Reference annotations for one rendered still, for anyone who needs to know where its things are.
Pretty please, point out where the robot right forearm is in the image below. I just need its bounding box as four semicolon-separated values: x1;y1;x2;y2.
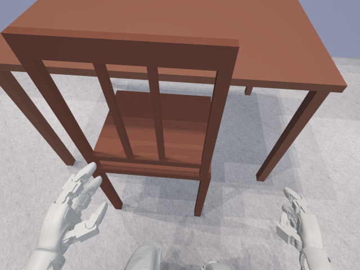
299;247;336;270

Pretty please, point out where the robot left thigh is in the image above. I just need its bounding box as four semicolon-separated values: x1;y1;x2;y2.
124;244;162;270

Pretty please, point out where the chair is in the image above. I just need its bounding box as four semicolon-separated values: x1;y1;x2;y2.
1;26;240;217

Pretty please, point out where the left robot hand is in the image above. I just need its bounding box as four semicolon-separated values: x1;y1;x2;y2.
37;162;108;255

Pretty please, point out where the table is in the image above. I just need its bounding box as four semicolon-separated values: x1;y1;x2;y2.
0;0;347;182

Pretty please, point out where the robot left forearm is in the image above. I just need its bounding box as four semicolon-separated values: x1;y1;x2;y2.
20;249;66;270

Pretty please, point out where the right robot hand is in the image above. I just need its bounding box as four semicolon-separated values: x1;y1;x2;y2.
276;187;324;252

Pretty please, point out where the left robot shin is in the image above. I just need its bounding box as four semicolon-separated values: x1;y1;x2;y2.
144;240;155;245

